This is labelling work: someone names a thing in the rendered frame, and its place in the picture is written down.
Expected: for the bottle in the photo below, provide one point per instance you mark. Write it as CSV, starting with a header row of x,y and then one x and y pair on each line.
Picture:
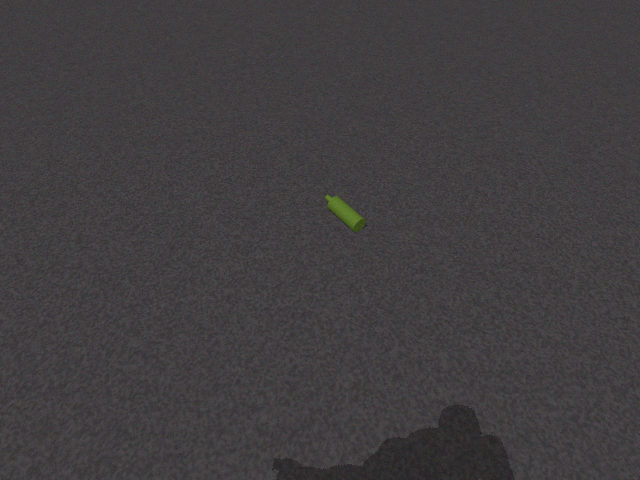
x,y
345,213

